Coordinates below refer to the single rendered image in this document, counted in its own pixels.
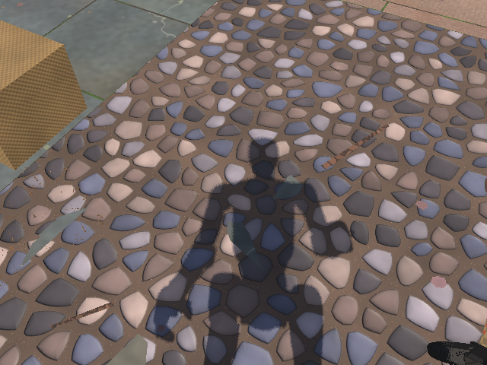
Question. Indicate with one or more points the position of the robot right hand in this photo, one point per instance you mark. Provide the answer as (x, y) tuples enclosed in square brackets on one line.
[(456, 353)]

